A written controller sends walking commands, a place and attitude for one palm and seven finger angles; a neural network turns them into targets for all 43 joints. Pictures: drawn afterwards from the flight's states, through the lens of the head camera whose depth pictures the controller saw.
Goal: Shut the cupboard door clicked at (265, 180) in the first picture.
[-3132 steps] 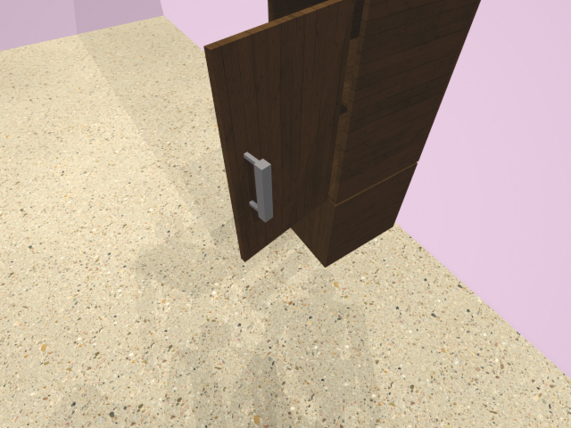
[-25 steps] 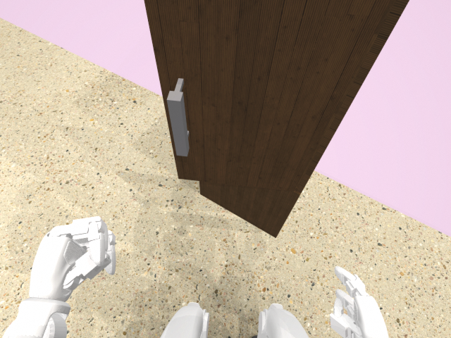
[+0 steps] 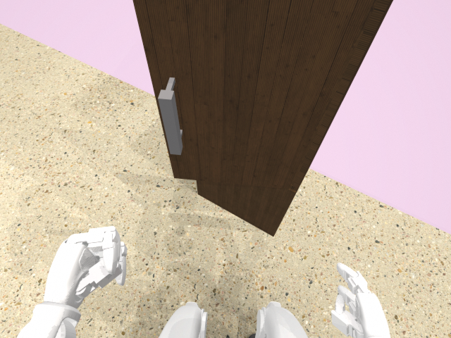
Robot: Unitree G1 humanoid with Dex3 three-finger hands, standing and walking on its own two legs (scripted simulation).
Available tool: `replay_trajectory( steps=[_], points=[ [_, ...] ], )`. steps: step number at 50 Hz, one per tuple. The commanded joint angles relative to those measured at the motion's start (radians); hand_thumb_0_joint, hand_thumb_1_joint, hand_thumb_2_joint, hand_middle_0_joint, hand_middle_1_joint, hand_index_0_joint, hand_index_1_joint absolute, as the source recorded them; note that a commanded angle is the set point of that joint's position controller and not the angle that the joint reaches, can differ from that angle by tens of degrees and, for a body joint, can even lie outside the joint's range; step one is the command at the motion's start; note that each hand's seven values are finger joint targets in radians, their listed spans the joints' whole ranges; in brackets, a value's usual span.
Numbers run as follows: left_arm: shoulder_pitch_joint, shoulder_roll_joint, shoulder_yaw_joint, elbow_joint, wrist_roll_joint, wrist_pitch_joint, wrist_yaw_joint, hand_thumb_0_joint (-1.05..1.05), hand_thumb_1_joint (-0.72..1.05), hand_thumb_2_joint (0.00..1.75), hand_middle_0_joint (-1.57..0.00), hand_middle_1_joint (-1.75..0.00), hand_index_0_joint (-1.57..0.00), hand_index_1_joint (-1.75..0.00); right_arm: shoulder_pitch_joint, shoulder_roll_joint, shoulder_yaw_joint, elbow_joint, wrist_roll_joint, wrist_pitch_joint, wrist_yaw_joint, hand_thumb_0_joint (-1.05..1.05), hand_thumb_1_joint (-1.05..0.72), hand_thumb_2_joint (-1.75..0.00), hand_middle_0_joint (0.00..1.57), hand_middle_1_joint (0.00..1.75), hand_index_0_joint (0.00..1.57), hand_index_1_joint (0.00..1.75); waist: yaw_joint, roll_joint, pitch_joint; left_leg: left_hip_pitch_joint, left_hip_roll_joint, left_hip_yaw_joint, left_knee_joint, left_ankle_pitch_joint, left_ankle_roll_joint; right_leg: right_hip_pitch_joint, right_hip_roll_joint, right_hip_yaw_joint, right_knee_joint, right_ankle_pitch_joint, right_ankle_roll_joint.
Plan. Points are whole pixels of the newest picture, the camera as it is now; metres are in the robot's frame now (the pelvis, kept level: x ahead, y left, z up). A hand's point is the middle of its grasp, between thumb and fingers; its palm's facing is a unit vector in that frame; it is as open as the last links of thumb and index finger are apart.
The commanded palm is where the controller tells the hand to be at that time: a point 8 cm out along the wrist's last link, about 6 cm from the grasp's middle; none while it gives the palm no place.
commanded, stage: bring the fist close to the handle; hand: left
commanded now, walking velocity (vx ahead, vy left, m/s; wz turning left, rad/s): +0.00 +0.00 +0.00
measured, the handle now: (174, 118) +0.53 +0.15 +0.05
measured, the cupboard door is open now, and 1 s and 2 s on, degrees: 26 26 19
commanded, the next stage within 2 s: push the door shut along its arc in 1.32 s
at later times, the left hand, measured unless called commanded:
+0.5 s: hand (150, 202) +0.33 +0.15 +0.05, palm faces -0.06 -1.00 -0.03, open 3.1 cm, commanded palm +0.32 +0.20 +0.05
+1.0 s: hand (182, 157) +0.42 +0.11 +0.06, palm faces -0.04 -1.00 +0.00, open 3.1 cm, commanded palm +0.39 +0.17 +0.05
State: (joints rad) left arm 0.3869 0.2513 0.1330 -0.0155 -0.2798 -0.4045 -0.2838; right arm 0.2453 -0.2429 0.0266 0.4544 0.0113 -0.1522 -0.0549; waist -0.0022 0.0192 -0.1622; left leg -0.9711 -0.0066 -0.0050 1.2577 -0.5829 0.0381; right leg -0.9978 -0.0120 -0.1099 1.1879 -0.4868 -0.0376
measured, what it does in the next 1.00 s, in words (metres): stands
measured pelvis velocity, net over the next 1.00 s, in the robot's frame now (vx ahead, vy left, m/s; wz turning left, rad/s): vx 0.00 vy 0.00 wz -0.01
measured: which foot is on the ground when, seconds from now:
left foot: down 0.00-1.00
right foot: down 0.00-1.00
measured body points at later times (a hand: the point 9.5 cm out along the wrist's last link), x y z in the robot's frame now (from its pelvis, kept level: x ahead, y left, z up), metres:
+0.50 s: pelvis +0.00 +0.00 +0.01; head +0.08 +0.00 +0.45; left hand +0.32 +0.21 +0.05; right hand +0.15 -0.25 -0.09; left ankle +0.01 +0.09 -0.63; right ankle +0.05 -0.10 -0.63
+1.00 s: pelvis +0.00 +0.00 +0.01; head +0.11 +0.00 +0.45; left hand +0.42 +0.17 +0.06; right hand +0.10 -0.26 -0.11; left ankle +0.01 +0.09 -0.63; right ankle +0.05 -0.10 -0.63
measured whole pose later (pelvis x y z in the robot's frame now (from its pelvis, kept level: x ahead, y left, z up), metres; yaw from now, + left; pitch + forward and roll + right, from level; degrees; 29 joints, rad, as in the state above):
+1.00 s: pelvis +0.00 +0.00 +0.01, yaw -1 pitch +20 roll -1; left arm -0.48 0.19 0.15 0.71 -0.14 -0.45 -0.08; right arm 0.28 -0.24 0.02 0.61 -0.01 -0.05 -0.01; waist -0.08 0.01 -0.14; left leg -0.99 -0.01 0.03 1.18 -0.54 0.04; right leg -1.04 -0.01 -0.07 1.14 -0.45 -0.04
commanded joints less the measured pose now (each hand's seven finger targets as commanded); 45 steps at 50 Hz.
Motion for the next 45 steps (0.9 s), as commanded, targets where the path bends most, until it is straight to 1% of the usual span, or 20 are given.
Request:
replay_trajectory(
  steps=[1,2,4,5,7,8,10,13,16,20,22,25,29,30,33,34,35,38,41,45],
  points=[
    [-0.214,0.105,0.076,-0.198,-0.018,-0.134,0.046,0.00,0.90,0.90,-1.30,-1.50,-1.30,-1.50,-0.022,-0.135,-0.062,-0.111,-0.002,-0.066,-0.009,0.00,-0.90,-0.90,0.20,0.30,0.20,0.30,-0.032,0.034,-0.191,0.058,-0.006,-0.057,-0.181,0.182,-0.024,0.163,0.026,0.077,-0.151,0.048,0.002],
    [-0.223,0.072,0.041,-0.165,-0.010,-0.128,0.044,0.00,0.90,0.90,-1.30,-1.50,-1.30,-1.50,-0.023,-0.139,-0.062,-0.107,-0.002,-0.067,-0.005,0.00,-0.90,-0.90,0.20,0.30,0.20,0.30,-0.040,0.037,-0.185,0.056,-0.007,-0.060,-0.183,0.168,-0.025,0.148,0.025,0.072,-0.149,0.040,0.004],
    [-0.224,0.069,0.021,-0.096,0.003,-0.089,0.029,0.00,0.90,0.90,-1.30,-1.50,-1.30,-1.50,-0.018,-0.149,-0.063,-0.107,0.003,-0.061,-0.001,0.00,-0.90,-0.90,0.20,0.30,0.20,0.30,-0.035,0.031,-0.195,0.045,-0.008,-0.056,-0.191,0.159,-0.022,0.165,0.020,0.077,-0.158,0.034,0.004],
    [-0.258,0.055,-0.016,-0.085,0.013,-0.065,0.020,0.00,0.90,0.90,-1.30,-1.50,-1.30,-1.50,-0.016,-0.153,-0.064,-0.109,0.007,-0.058,0.001,0.00,-0.90,-0.90,0.20,0.30,0.20,0.30,-0.046,0.025,-0.199,0.053,-0.008,-0.059,-0.199,0.152,-0.020,0.165,0.019,0.077,-0.166,0.037,0.006],
    [-0.292,0.070,-0.023,-0.082,0.027,-0.014,0.013,0.00,0.90,0.90,-1.30,-1.50,-1.30,-1.50,-0.008,-0.156,-0.064,-0.120,0.014,-0.049,0.000,0.00,-0.90,-0.90,0.20,0.30,0.20,0.30,-0.038,0.031,-0.221,0.061,-0.010,-0.054,-0.216,0.149,-0.015,0.198,0.014,0.085,-0.183,0.041,0.008],
    [-0.316,0.109,0.009,-0.080,0.031,0.004,0.019,0.00,0.90,0.90,-1.30,-1.50,-1.30,-1.50,-0.002,-0.160,-0.064,-0.121,0.015,-0.045,-0.003,0.00,-0.90,-0.90,0.20,0.30,0.20,0.30,-0.034,0.027,-0.239,0.065,-0.008,-0.056,-0.219,0.160,-0.014,0.214,0.016,0.087,-0.183,0.047,0.005],
    [-0.395,0.116,0.024,-0.122,0.035,0.019,0.041,0.00,0.90,0.90,-1.30,-1.50,-1.30,-1.50,-0.010,-0.150,-0.064,-0.123,0.013,-0.040,-0.003,0.00,-0.90,-0.90,0.20,0.30,0.20,0.30,-0.023,0.032,-0.293,0.089,-0.009,-0.047,-0.222,0.203,-0.012,0.259,0.011,0.093,-0.184,0.093,0.008],
    [-0.426,0.160,0.113,-0.119,0.018,-0.005,0.099,0.00,0.90,0.90,-1.30,-1.50,-1.30,-1.50,-0.010,-0.139,-0.060,-0.111,0.004,-0.034,-0.005,0.00,-0.90,-0.90,0.20,0.30,0.20,0.30,0.000,0.004,-0.328,0.085,-0.010,-0.040,-0.217,0.263,-0.015,0.316,0.016,0.094,-0.173,0.154,0.007],
    [-0.468,0.113,0.102,-0.030,0.020,-0.040,0.134,0.00,0.90,0.90,-1.30,-1.50,-1.30,-1.50,-0.009,-0.128,-0.057,-0.084,-0.001,-0.026,0.006,0.00,-0.90,-0.90,0.20,0.30,0.20,0.30,-0.013,-0.016,-0.296,0.064,-0.010,-0.029,-0.212,0.258,-0.019,0.312,0.010,0.098,-0.176,0.164,0.013],
    [-0.553,0.048,-0.011,0.106,0.070,-0.035,0.118,0.00,0.90,0.90,-1.30,-1.50,-1.30,-1.50,0.000,-0.145,-0.060,-0.064,0.001,-0.011,0.018,0.00,-0.90,-0.90,0.20,0.30,0.20,0.30,-0.053,0.006,-0.233,0.067,-0.005,-0.033,-0.224,0.224,-0.017,0.243,0.007,0.093,-0.183,0.142,0.011],
    [-0.586,0.033,-0.043,0.137,0.075,-0.018,0.095,0.00,0.90,0.90,-1.30,-1.50,-1.30,-1.50,0.015,-0.152,-0.066,-0.060,0.004,-0.004,0.021,0.00,-0.90,-0.90,0.20,0.30,0.20,0.30,-0.059,0.014,-0.242,0.092,-0.003,-0.035,-0.234,0.220,-0.018,0.237,0.006,0.091,-0.195,0.144,0.010],
    [-0.695,0.050,-0.034,0.128,0.069,-0.014,0.086,0.00,0.90,0.90,-1.30,-1.50,-1.30,-1.50,0.028,-0.156,-0.071,-0.055,0.008,0.003,0.013,0.00,-0.90,-0.90,0.20,0.30,0.20,0.30,-0.061,0.001,-0.301,0.128,-0.001,-0.039,-0.238,0.265,-0.015,0.273,0.005,0.093,-0.194,0.198,0.010],
    [-0.827,0.080,0.017,0.099,0.069,-0.057,0.144,0.00,0.90,0.90,-1.30,-1.50,-1.30,-1.50,0.024,-0.147,-0.071,-0.030,-0.001,0.004,0.009,0.00,-0.90,-0.90,0.20,0.30,0.20,0.30,-0.046,0.028,-0.374,0.181,0.001,-0.045,-0.237,0.336,-0.022,0.276,0.006,0.085,-0.166,0.253,0.007],
    [-0.855,0.061,0.005,0.126,0.076,-0.067,0.163,0.00,0.90,0.90,-1.30,-1.50,-1.30,-1.50,0.025,-0.142,-0.069,-0.022,-0.004,0.004,0.013,0.00,-0.90,-0.90,0.20,0.30,0.20,0.30,-0.054,0.034,-0.358,0.182,0.001,-0.044,-0.236,0.342,-0.024,0.262,0.005,0.082,-0.163,0.259,0.008],
    [-0.884,0.102,0.058,0.247,0.100,-0.084,0.211,0.00,0.90,0.90,-1.30,-1.50,-1.30,-1.50,0.038,-0.145,-0.067,-0.001,-0.012,0.018,0.022,0.00,-0.90,-0.90,0.20,0.30,0.20,0.30,-0.050,-0.006,-0.337,0.126,-0.005,-0.041,-0.234,0.311,-0.023,0.276,0.008,0.086,-0.161,0.237,0.009],
    [-0.879,0.082,0.047,0.286,0.115,-0.085,0.217,0.00,0.90,0.90,-1.30,-1.50,-1.30,-1.50,0.033,-0.141,-0.069,0.001,-0.013,0.024,0.027,0.00,-0.90,-0.90,0.20,0.30,0.20,0.30,-0.049,-0.009,-0.342,0.126,-0.003,-0.032,-0.235,0.308,-0.024,0.277,0.005,0.091,-0.161,0.244,0.011],
    [-0.888,0.052,0.017,0.320,0.123,-0.081,0.219,0.00,0.90,0.90,-1.30,-1.50,-1.30,-1.50,0.038,-0.140,-0.069,0.000,-0.014,0.030,0.033,0.00,-0.90,-0.90,0.20,0.30,0.20,0.30,-0.056,-0.012,-0.336,0.121,-0.005,-0.028,-0.237,0.302,-0.023,0.279,0.004,0.090,-0.166,0.247,0.012],
    [-0.940,0.075,0.027,0.408,0.138,-0.061,0.209,0.00,0.90,0.90,-1.30,-1.50,-1.30,-1.50,0.062,-0.151,-0.072,0.002,-0.011,0.052,0.037,0.00,-0.90,-0.90,0.20,0.30,0.20,0.30,-0.066,-0.013,-0.336,0.113,-0.004,-0.026,-0.244,0.298,-0.022,0.287,0.007,0.094,-0.176,0.253,0.010],
    [-1.057,0.037,-0.006,0.428,0.130,-0.058,0.194,0.00,0.90,0.90,-1.30,-1.50,-1.30,-1.50,0.074,-0.149,-0.076,0.012,-0.008,0.064,0.039,0.00,-0.90,-0.90,0.20,0.30,0.20,0.30,-0.084,0.011,-0.365,0.151,0.000,-0.025,-0.244,0.323,-0.025,0.281,0.007,0.095,-0.182,0.285,0.011],
    [-1.223,0.058,0.026,0.465,0.115,-0.105,0.207,0.00,0.90,0.90,-1.30,-1.50,-1.30,-1.50,0.092,-0.148,-0.077,0.044,-0.012,0.062,0.032,0.00,-0.90,-0.90,0.20,0.30,0.20,0.30,-0.105,-0.009,-0.394,0.151,0.000,-0.030,-0.229,0.329,-0.022,0.285,0.009,0.101,-0.180,0.300,0.014]
  ],
)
